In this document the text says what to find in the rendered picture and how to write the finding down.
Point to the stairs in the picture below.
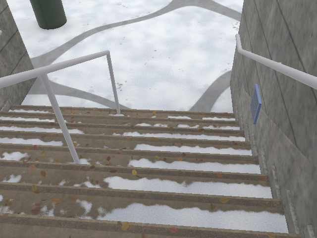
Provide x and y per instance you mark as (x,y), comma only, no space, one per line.
(142,174)

